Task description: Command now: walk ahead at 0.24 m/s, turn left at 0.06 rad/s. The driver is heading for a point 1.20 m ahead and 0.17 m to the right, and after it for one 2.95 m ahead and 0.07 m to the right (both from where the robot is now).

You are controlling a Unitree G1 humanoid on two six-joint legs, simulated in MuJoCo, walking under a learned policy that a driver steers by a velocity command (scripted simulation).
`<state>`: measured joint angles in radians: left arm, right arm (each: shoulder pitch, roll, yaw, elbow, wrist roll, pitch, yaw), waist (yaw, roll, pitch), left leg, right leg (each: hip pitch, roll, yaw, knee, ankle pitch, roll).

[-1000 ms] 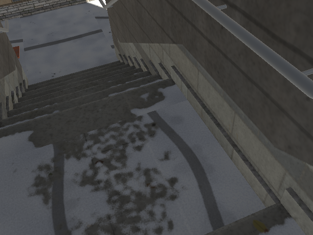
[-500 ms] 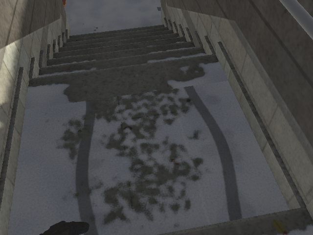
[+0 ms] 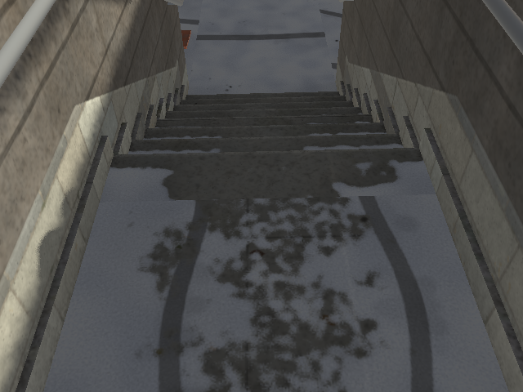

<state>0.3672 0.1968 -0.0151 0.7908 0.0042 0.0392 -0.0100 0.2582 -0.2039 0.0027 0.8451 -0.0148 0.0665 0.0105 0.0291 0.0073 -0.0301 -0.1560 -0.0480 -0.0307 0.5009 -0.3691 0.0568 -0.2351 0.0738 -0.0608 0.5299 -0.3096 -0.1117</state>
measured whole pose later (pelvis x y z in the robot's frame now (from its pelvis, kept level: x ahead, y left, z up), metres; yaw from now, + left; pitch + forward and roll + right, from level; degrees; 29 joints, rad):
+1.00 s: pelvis +0.48 -0.08 -0.21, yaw +0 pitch -1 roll +3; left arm 0.12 0.23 0.06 0.98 0.04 -0.05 -0.04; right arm 0.48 -0.21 -0.04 1.09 -0.01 -0.11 -0.01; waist -0.05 -0.03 0.03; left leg -0.10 -0.11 0.07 0.72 -0.60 0.08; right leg -0.66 -0.11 0.07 0.72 0.38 -0.05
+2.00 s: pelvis +1.06 -0.14 -0.33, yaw +0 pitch -1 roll +0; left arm 0.11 0.20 0.04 0.94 0.00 -0.03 0.01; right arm 0.39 -0.18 -0.02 1.06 -0.01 -0.11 -0.01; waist -0.05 -0.04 0.08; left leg -0.01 -0.10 0.07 0.27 -0.25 0.10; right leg -0.54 -0.05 -0.02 0.69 -0.07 -0.02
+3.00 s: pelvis +1.16 -0.10 -0.33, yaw +0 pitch -2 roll +1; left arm 0.34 0.13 -0.03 1.12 0.01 0.00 0.04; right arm 0.32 -0.13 0.01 1.13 -0.01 -0.02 -0.03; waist 0.00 -0.01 0.02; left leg -0.08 -0.08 0.02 0.36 -0.25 0.07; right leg -0.24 -0.04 -0.01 0.41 -0.14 0.02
